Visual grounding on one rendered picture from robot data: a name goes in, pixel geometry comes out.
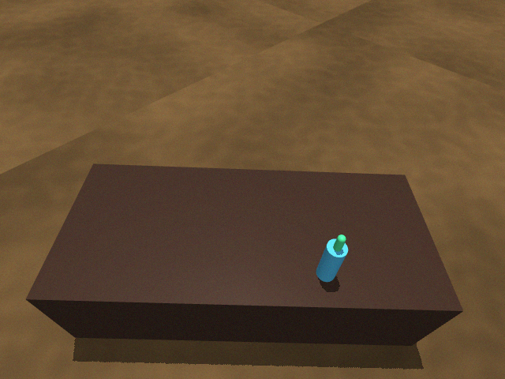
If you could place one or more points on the bottle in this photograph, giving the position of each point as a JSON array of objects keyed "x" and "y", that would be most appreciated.
[{"x": 332, "y": 258}]

